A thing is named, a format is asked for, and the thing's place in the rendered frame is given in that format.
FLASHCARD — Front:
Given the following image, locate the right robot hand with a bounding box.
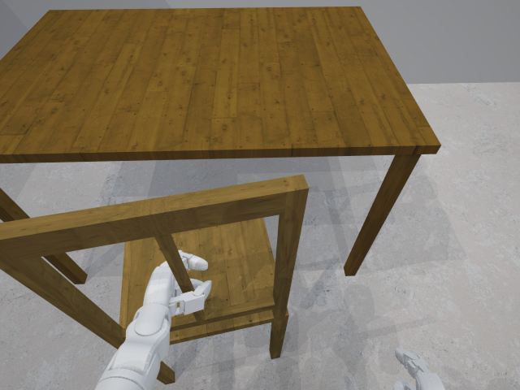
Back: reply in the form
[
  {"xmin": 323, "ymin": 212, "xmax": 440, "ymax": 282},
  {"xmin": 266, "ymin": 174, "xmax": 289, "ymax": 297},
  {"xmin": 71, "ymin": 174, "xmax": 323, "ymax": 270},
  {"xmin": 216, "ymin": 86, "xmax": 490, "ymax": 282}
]
[{"xmin": 393, "ymin": 348, "xmax": 446, "ymax": 390}]

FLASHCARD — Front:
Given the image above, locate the robot left forearm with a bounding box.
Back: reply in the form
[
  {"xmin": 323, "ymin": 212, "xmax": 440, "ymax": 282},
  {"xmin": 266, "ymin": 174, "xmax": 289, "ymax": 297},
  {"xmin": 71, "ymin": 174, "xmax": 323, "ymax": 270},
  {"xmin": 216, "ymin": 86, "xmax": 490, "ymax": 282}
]
[{"xmin": 94, "ymin": 303, "xmax": 171, "ymax": 390}]

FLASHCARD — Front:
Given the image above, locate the chair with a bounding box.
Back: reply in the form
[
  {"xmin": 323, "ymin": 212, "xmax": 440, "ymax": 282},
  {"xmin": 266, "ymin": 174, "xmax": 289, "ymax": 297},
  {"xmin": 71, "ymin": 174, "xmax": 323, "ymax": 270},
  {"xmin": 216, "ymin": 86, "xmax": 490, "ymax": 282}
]
[{"xmin": 0, "ymin": 175, "xmax": 309, "ymax": 384}]

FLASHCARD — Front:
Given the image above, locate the table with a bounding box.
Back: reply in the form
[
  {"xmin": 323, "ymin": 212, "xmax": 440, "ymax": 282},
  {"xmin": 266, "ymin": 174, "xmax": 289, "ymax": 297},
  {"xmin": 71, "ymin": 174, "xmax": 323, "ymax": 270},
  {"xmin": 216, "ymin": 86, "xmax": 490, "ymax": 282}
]
[{"xmin": 0, "ymin": 6, "xmax": 441, "ymax": 284}]

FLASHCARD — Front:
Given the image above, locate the left robot hand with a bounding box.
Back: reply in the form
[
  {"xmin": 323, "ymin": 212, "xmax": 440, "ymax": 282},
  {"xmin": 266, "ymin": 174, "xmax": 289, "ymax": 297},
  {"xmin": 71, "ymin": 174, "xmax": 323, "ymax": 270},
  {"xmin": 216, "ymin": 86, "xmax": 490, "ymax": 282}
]
[{"xmin": 143, "ymin": 250, "xmax": 212, "ymax": 317}]

